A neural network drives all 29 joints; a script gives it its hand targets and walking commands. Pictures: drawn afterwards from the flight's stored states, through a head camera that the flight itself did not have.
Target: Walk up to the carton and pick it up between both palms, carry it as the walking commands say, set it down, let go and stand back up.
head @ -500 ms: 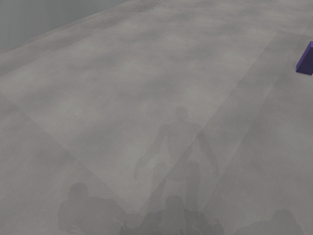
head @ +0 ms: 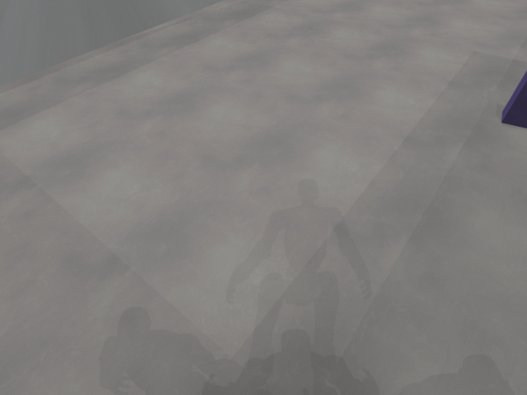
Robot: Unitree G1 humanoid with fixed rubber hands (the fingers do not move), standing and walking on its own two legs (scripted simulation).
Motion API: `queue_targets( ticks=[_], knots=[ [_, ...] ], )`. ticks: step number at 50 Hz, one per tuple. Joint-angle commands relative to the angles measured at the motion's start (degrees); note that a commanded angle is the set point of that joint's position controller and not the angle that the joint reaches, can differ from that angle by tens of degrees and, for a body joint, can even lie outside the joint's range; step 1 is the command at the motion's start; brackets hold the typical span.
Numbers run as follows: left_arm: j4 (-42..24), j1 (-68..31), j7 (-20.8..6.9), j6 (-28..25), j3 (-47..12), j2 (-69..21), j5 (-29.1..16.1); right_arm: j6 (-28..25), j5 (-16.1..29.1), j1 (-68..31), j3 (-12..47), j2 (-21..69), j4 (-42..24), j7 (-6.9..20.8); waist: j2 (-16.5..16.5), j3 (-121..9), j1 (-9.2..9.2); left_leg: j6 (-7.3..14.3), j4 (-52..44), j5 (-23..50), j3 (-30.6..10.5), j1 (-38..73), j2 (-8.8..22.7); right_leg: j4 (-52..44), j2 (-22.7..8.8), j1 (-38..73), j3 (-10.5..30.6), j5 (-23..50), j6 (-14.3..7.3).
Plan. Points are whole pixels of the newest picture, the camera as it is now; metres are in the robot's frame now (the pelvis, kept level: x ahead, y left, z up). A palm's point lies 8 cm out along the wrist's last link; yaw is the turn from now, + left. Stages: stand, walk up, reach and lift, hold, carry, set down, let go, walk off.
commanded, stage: stand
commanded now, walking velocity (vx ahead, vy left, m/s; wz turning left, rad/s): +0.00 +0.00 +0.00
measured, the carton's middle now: out of the picture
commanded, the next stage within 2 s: walk up in 0.34 s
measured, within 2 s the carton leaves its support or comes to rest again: neither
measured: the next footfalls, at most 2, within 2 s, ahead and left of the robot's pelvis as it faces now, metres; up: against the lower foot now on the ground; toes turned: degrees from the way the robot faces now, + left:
right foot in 1.24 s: +0.17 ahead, -0.35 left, +0.00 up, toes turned -31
left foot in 1.60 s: +0.41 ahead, -0.23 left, +0.00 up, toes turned -22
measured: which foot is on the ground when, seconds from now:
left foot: down 0.00-1.00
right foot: down 0.00-0.84, up 0.86-1.00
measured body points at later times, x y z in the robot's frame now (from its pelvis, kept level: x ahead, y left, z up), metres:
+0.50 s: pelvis +0.00 +0.00 +0.00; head +0.01 +0.00 +0.45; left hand +0.09 +0.28 -0.14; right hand +0.08 -0.29 -0.13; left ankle +0.00 +0.13 -0.75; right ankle +0.00 -0.11 -0.75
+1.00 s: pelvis +0.03 -0.03 -0.01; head +0.07 -0.01 +0.44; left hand +0.18 +0.18 -0.17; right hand -0.06 -0.28 -0.14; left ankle +0.03 +0.10 -0.75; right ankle +0.00 -0.17 -0.66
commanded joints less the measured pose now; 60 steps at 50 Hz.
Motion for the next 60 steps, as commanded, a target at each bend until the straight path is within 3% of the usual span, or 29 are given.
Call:
queue_targets(
  ticks=[1, 26, 27, 28, 29, 30, 31, 32, 33, 34, 35, 36, 38, 39, 40, 41, 42, 43, 44, 45, 47, 49, 52, 55, 58, 60],
  knots=[
    [-4.31, -2.91, 0.65, -1.32, 2.26, 13.08, -0.07, -1.20, 0.07, -2.67, -2.46, -12.71, -3.84, -0.69, 0.20, -4.34, -0.03, 2.79, -3.31, 7.77, -4.69, -0.28, 5.67, -4.34, -6.96, 0.62, 6.67, 7.03, -1.27],
    [-4.24, -2.61, 0.74, -1.26, 2.32, 13.37, -0.09, -1.04, 0.09, -2.09, -2.54, -12.85, -3.60, -0.73, 0.18, -4.22, -0.14, 2.59, -3.78, 8.34, -4.64, 0.33, 5.79, -4.79, -7.02, 1.18, 6.61, 8.31, -1.33],
    [-9.54, -7.51, -2.44, 2.80, 5.00, 11.20, 0.39, 1.99, 1.20, 15.31, -2.56, -11.99, 0.79, -4.11, -4.51, -1.10, -4.86, 4.84, 0.34, -12.01, -11.75, 10.78, 17.38, 10.53, -1.57, -14.65, -1.29, -6.85, 0.33],
    [-7.43, -2.50, -1.72, 2.93, 3.91, 5.38, -0.92, 2.31, -0.41, 6.07, -3.11, -12.74, -3.98, -3.48, 11.91, 0.37, -3.76, 6.63, 1.89, 6.10, -6.29, 2.10, 16.67, 16.30, 0.95, -14.87, 0.67, 1.46, 1.66],
    [-9.12, -0.30, -1.60, 3.15, 3.95, 6.03, -0.93, 3.11, -0.94, 1.07, -2.74, -12.83, -7.65, -2.93, 16.05, 1.22, -1.58, 8.62, 2.71, 8.58, -6.16, -9.20, 19.15, 24.00, 0.33, -8.53, 1.48, -9.59, 1.20],
    [-9.40, 2.62, -1.61, 3.36, 4.21, 6.57, -0.73, 3.56, -1.30, -2.53, -3.04, -11.91, -10.25, -2.29, 15.90, 0.47, 0.50, 9.16, 5.85, 12.47, -4.14, -14.38, 18.37, 25.73, -0.06, -5.27, 2.18, -12.24, 0.67],
    [-9.96, 5.33, -1.42, 3.31, 4.00, 6.18, -0.92, 3.88, -1.12, -4.72, -3.07, -11.32, -11.61, -1.80, 13.92, -0.46, 2.33, 7.73, 8.27, 10.19, -2.51, -16.18, 17.41, 20.70, -0.68, -3.84, 2.56, -12.02, 0.14],
    [-9.46, 7.43, -1.49, 3.11, 4.42, 6.47, -0.62, 3.53, -1.13, -6.15, -3.26, -10.29, -12.18, -1.75, 8.39, -1.87, 3.59, 4.36, 13.74, 3.28, 0.82, -14.67, 14.36, 11.25, -2.90, -3.22, 6.54, -7.81, -1.34],
    [-9.74, 7.41, -1.34, 2.93, 5.75, 11.61, 0.09, 3.27, -1.27, -3.98, -2.64, -7.17, -12.99, -1.68, -7.85, -2.29, 3.07, 0.56, 25.90, -6.42, 6.13, -16.42, 6.21, 0.94, -11.52, -4.60, 21.15, -2.59, -4.13],
    [-9.96, 8.93, -0.88, 2.98, 6.60, 15.60, 0.52, 3.36, -1.17, -6.18, -2.38, -5.43, -15.81, -1.83, -16.41, -3.91, 4.61, -1.12, 34.79, -22.04, 2.36, -23.79, -0.91, -5.63, -18.62, -2.17, 36.80, 6.13, -10.61],
    [-10.27, 9.34, -0.30, 3.07, 6.63, 15.92, 0.80, 3.12, -0.65, -6.96, -2.44, -5.04, -16.50, -2.21, -12.96, -3.62, 4.21, -0.93, 39.51, -22.73, -1.40, -23.73, 0.27, -5.57, -19.85, -3.49, 40.04, 7.88, -13.20],
    [-11.21, 7.75, 0.11, 3.22, 6.21, 14.04, 0.55, 2.55, -0.47, -6.90, -2.56, -4.96, -16.29, -2.23, -10.11, -2.16, 3.41, -1.06, 40.28, -20.82, -1.34, -22.89, 1.26, -4.99, -18.02, -4.55, 35.94, 9.40, -12.86],
    [-12.47, 2.87, 0.54, 3.81, 5.46, 10.86, 0.49, 1.66, 0.07, -3.44, -2.66, -4.98, -14.85, -1.97, -10.66, -1.08, 1.64, -1.95, 35.19, -17.59, -0.43, -18.29, 2.72, -4.17, -13.45, -5.97, 28.67, 12.05, -9.79],
    [-12.22, 2.19, 0.55, 4.14, 5.21, 9.98, 0.68, 1.69, 0.34, -2.26, -2.68, -4.31, -14.41, -1.78, -11.37, -1.82, 1.54, -2.06, 31.54, -17.51, 0.46, -15.71, 2.34, -3.53, -12.27, -5.83, 26.90, 14.27, -9.05],
    [-14.12, -1.94, -1.39, 4.58, 5.01, 9.72, 1.32, 1.54, 1.37, 7.53, -3.88, -6.93, -9.23, -2.82, -15.12, -4.23, -0.53, -2.20, 22.51, -16.27, 4.21, -4.84, 2.65, -5.39, -7.95, -10.52, 22.45, -4.89, -8.09],
    [-17.00, -9.31, -3.31, 4.70, 4.81, 8.52, 2.14, 1.71, 2.72, 20.34, -5.53, -8.80, -4.56, -4.08, -15.79, -4.75, -6.88, -1.56, 12.61, -14.01, 4.61, 16.27, 4.66, -3.15, -4.93, -26.34, 18.76, -21.08, -5.27],
    [-17.03, -9.89, -4.09, 4.51, 4.07, 3.96, 2.41, 1.20, 1.75, 26.66, -6.83, -10.47, -2.70, -4.71, -2.93, -3.77, -10.22, -0.88, -0.74, -13.45, -2.67, 30.06, 10.09, 11.74, 1.13, -39.35, 11.58, -24.38, -2.47],
    [-17.80, -7.84, -3.98, 3.38, 3.55, -1.72, 2.98, 0.61, -0.27, 28.83, -8.43, -15.31, -3.02, -5.14, 11.94, -2.23, -9.09, 0.98, -8.00, -24.85, -25.07, 31.66, 29.70, 34.69, 4.52, -48.50, 5.61, -19.88, 0.63],
    [-19.95, -8.51, -4.10, 3.13, 4.47, 1.45, 3.52, 0.48, -0.58, 26.33, -8.12, -15.17, -4.62, -6.03, 7.01, -2.95, -7.46, 6.57, -13.51, -27.46, -35.91, 19.27, 36.15, 42.41, -1.27, -44.33, 10.28, -14.19, 3.82],
    [-18.22, -7.84, -4.49, 3.09, 5.02, 3.38, 2.89, -0.01, -0.74, 21.13, -7.26, -11.80, -5.20, -6.00, 2.72, 0.55, -4.46, 6.52, -13.60, -25.68, -30.18, 11.95, 33.10, 45.83, -4.06, -39.79, 11.71, -10.03, 4.50],
    [-16.81, -5.26, -5.92, 3.16, 4.91, 2.89, 2.08, -1.40, -0.70, 14.35, -6.57, -7.65, -7.04, -4.87, 7.86, 3.39, -1.97, 6.05, -11.05, -17.96, -15.07, 7.78, 26.78, 48.98, -5.81, -39.92, 8.84, -5.13, 4.38],
    [-17.84, -7.07, -6.93, 3.59, 4.58, 0.79, 2.06, -2.61, -0.55, 16.03, -6.30, -5.62, -6.78, -4.05, 9.96, 3.81, -2.43, 5.59, -10.41, -10.11, -5.92, 6.49, 23.10, 48.96, -5.98, -38.81, 5.94, -1.54, 4.44],
    [-18.73, -10.35, -7.16, 3.72, 3.81, -1.74, 1.34, -3.57, -1.20, 19.56, -6.15, -5.07, -5.99, -2.88, 11.40, 5.81, -3.69, 5.19, -10.50, 0.66, 1.37, 6.75, 21.71, 40.31, -6.29, -37.42, 2.86, -0.02, 4.17],
    [-19.55, -12.98, -7.53, 3.33, 3.04, -2.69, 0.30, -3.57, -1.43, 19.38, -6.13, -5.59, -5.78, -1.95, 14.49, 7.73, -4.01, 4.21, -12.82, 3.19, 8.21, 2.23, 20.50, 25.91, -5.97, -28.30, -0.39, 1.52, 3.19],
    [-18.43, -11.94, -7.36, 2.54, 3.20, -1.27, 0.50, -2.67, -1.23, 18.68, -6.22, -7.06, -5.26, -1.24, 16.43, 6.58, -2.99, 3.47, -12.01, 5.15, 11.42, 2.02, 19.32, 17.64, -4.26, -21.12, -3.55, -1.39, 1.54],
    [-17.13, -8.61, -6.44, 1.97, 3.71, 0.15, 1.02, -2.29, -0.80, 18.89, -6.35, -7.92, -5.14, -0.85, 16.88, 3.70, -1.37, 2.89, -5.92, 16.87, 13.05, 4.50, 19.49, 14.65, -2.22, -16.96, -5.14, -3.73, 0.82]
  ],
)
